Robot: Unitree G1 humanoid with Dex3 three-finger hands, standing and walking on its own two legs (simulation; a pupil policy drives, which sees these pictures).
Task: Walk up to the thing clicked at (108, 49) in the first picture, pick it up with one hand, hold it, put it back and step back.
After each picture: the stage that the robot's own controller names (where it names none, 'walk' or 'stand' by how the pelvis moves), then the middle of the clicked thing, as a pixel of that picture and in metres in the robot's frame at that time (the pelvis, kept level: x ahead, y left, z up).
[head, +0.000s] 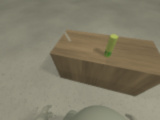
stand; (110, 47) +0.69 -0.21 -0.03
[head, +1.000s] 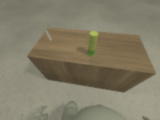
rise first; (92, 45) +0.63 +0.00 +0.00
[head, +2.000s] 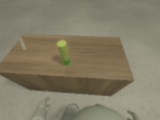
stand; (64, 54) +0.49 +0.21 +0.00
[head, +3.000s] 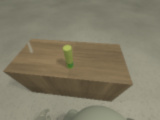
walk; (69, 58) +0.51 +0.19 -0.03
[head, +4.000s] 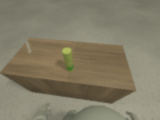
stand; (68, 61) +0.46 +0.18 -0.03
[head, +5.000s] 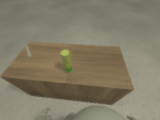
stand; (67, 62) +0.47 +0.19 -0.03
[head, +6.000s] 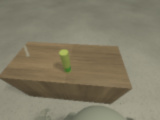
stand; (66, 62) +0.47 +0.20 -0.03
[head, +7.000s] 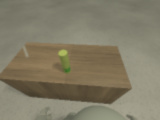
rise first; (65, 63) +0.46 +0.21 -0.03
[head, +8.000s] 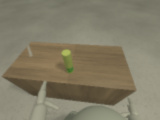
rise first; (68, 62) +0.46 +0.20 -0.03
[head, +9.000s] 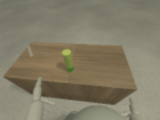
go down; (68, 62) +0.46 +0.20 -0.03
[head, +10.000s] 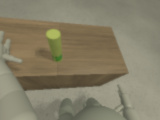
go down; (56, 48) +0.47 +0.19 +0.04
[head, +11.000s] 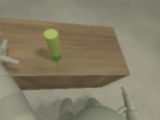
approach; (54, 48) +0.47 +0.19 +0.05
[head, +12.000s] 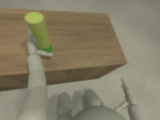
close; (42, 39) +0.50 +0.20 +0.09
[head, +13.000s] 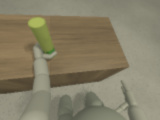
lift; (45, 42) +0.49 +0.20 +0.09
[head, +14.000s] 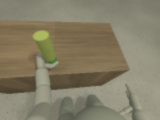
lift; (48, 52) +0.43 +0.21 +0.08
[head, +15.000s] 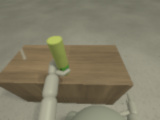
lift; (60, 59) +0.33 +0.17 +0.19
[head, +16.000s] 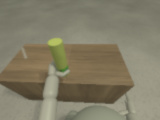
hold; (60, 60) +0.34 +0.17 +0.17
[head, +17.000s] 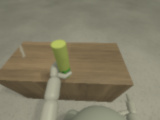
hold; (63, 62) +0.33 +0.16 +0.16
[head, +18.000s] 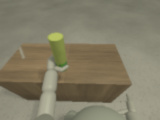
crouch; (59, 55) +0.36 +0.17 +0.19
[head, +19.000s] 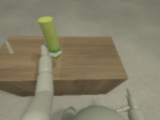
crouch; (52, 41) +0.47 +0.21 +0.17
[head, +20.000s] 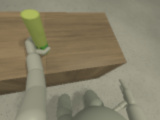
lower; (38, 37) +0.52 +0.21 +0.09
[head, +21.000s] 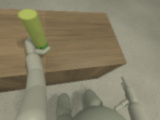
lower; (38, 37) +0.52 +0.22 +0.09
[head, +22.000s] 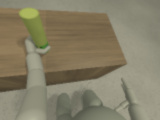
lower; (38, 36) +0.52 +0.22 +0.09
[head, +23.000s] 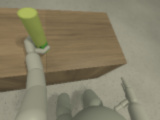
lower; (37, 36) +0.52 +0.22 +0.09
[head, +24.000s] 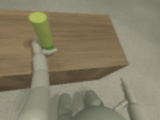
open; (45, 38) +0.51 +0.20 +0.09
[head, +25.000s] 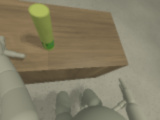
sink last; (45, 33) +0.51 +0.20 +0.09
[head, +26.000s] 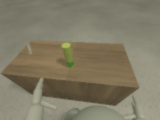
sink last; (68, 56) +0.50 +0.21 +0.03
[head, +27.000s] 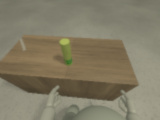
stand; (67, 53) +0.50 +0.19 +0.03
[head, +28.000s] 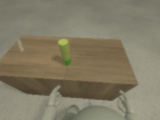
stand; (65, 54) +0.49 +0.20 +0.04
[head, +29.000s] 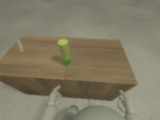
stand; (65, 54) +0.49 +0.20 +0.04
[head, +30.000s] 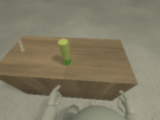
stand; (65, 54) +0.50 +0.20 +0.04
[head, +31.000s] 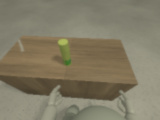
stand; (65, 54) +0.49 +0.20 +0.04
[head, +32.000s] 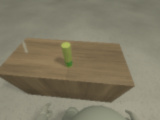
stand; (67, 56) +0.50 +0.19 +0.01
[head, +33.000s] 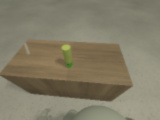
walk; (68, 57) +0.51 +0.20 -0.03
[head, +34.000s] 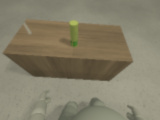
walk; (74, 35) +0.68 +0.16 +0.00
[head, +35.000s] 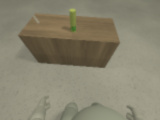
walk; (73, 21) +0.99 +0.21 -0.01
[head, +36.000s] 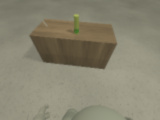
stand; (76, 25) +1.11 +0.20 -0.02
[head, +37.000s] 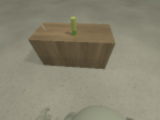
stand; (73, 27) +1.10 +0.21 -0.03
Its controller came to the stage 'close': yes
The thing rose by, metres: 0.22
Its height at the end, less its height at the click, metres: +0.00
